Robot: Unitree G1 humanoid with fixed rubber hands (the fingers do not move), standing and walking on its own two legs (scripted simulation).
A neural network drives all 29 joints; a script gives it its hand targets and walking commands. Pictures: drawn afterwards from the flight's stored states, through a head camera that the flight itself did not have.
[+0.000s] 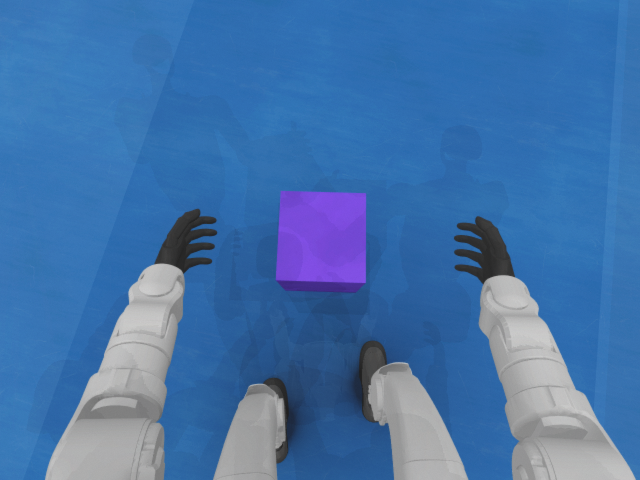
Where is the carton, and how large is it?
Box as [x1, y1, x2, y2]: [276, 191, 365, 292]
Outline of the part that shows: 281,191 276,280 285,290 355,292 365,282 365,193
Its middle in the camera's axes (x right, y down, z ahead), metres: +0.01 +0.02 +1.00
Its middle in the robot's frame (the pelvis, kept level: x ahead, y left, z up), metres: +0.48 -0.01 -0.59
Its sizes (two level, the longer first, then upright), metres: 0.210 0.200 0.250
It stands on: the floor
